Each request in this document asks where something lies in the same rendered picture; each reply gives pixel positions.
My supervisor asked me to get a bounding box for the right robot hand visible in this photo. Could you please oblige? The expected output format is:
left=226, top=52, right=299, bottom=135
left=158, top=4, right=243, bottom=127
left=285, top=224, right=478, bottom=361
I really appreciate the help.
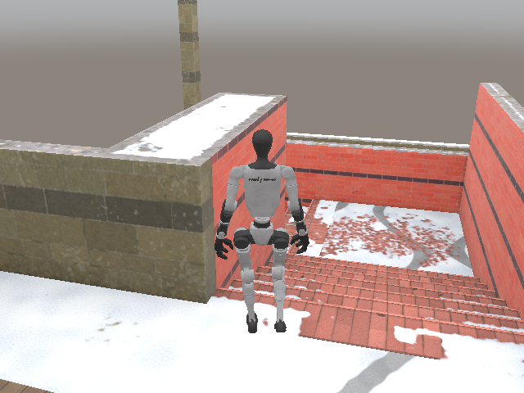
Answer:
left=290, top=233, right=309, bottom=254

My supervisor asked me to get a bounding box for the humanoid robot torso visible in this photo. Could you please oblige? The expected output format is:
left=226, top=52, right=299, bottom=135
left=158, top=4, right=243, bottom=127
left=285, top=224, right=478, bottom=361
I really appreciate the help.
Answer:
left=243, top=161, right=282, bottom=246

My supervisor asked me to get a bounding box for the robot head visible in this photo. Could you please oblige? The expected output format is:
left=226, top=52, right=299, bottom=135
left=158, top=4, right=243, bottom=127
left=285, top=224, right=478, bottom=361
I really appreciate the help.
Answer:
left=248, top=129, right=277, bottom=169

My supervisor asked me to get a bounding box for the robot left upper arm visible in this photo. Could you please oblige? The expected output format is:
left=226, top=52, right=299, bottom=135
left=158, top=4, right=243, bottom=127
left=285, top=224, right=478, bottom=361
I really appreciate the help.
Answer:
left=224, top=165, right=246, bottom=211

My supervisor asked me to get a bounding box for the robot right forearm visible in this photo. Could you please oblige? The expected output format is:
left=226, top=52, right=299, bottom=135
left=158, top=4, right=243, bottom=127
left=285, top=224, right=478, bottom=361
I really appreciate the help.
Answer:
left=291, top=198, right=308, bottom=236

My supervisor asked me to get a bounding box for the robot left forearm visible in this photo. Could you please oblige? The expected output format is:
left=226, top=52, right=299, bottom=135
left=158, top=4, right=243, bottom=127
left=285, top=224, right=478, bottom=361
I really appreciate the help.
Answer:
left=216, top=199, right=233, bottom=239

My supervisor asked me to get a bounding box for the left robot hand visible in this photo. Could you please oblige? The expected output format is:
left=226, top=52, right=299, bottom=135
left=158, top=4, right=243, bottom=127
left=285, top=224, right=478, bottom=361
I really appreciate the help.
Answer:
left=215, top=237, right=233, bottom=260

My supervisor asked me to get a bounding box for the robot right upper arm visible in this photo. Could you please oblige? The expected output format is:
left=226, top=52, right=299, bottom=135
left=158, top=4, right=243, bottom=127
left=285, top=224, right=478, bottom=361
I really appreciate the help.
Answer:
left=279, top=165, right=300, bottom=211

